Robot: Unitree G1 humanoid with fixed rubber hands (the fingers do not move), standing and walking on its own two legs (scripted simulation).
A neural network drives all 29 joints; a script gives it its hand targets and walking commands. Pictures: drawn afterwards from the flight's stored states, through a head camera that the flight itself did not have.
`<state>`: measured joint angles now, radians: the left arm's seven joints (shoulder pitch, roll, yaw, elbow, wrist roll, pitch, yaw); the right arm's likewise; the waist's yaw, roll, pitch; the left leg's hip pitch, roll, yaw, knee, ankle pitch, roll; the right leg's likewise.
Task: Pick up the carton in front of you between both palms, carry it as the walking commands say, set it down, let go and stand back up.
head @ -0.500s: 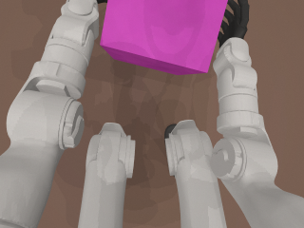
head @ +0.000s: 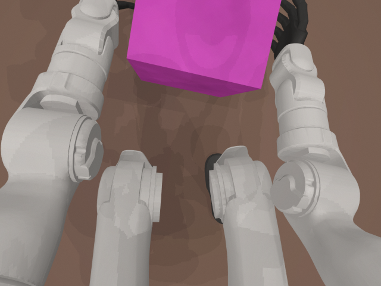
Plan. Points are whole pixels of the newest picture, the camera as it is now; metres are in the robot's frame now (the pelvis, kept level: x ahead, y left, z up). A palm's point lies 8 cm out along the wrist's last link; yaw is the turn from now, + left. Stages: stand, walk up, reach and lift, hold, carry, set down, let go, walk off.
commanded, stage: set down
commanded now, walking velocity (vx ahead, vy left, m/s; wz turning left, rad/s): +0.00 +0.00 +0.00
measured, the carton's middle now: (197, 33) +0.54 -0.03 -0.25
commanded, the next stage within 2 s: let go in 1.74 s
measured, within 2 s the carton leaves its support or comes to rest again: neither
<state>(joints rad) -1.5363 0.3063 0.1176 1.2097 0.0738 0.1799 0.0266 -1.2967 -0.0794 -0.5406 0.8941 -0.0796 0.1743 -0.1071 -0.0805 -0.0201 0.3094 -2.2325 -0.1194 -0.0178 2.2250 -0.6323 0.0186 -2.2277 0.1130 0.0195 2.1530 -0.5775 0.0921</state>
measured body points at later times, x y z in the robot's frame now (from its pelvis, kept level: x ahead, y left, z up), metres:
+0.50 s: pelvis -0.01 +0.00 -0.01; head +0.36 +0.03 +0.25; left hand +0.57 +0.13 -0.19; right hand +0.51 -0.18 -0.18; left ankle +0.09 +0.10 -0.34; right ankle +0.12 -0.13 -0.34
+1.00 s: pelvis +0.00 -0.01 +0.04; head +0.34 +0.00 +0.32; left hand +0.59 +0.16 -0.09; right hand +0.52 -0.21 -0.09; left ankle +0.09 +0.10 -0.34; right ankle +0.12 -0.12 -0.34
